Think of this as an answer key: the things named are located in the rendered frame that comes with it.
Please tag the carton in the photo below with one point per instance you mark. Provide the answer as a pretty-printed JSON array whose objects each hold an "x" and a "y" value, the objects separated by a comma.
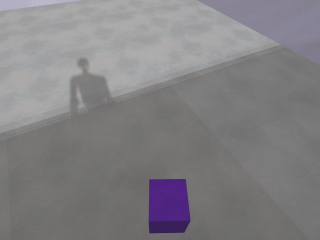
[{"x": 168, "y": 206}]

